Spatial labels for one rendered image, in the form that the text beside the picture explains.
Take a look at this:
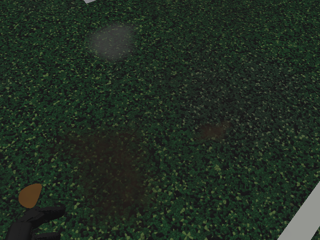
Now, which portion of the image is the left robot hand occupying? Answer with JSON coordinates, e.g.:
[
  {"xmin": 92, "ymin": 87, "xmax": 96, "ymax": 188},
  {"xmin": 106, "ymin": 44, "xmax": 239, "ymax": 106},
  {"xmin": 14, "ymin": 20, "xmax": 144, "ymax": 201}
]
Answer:
[{"xmin": 4, "ymin": 206, "xmax": 75, "ymax": 240}]

